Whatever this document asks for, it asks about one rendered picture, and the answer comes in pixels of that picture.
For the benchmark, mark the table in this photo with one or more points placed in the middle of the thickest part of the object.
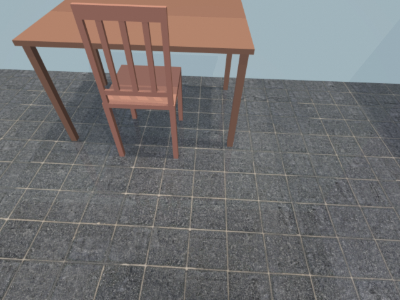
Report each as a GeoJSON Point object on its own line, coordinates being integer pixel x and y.
{"type": "Point", "coordinates": [195, 26]}

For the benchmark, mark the chair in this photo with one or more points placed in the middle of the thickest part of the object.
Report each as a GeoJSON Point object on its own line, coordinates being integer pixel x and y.
{"type": "Point", "coordinates": [133, 87]}

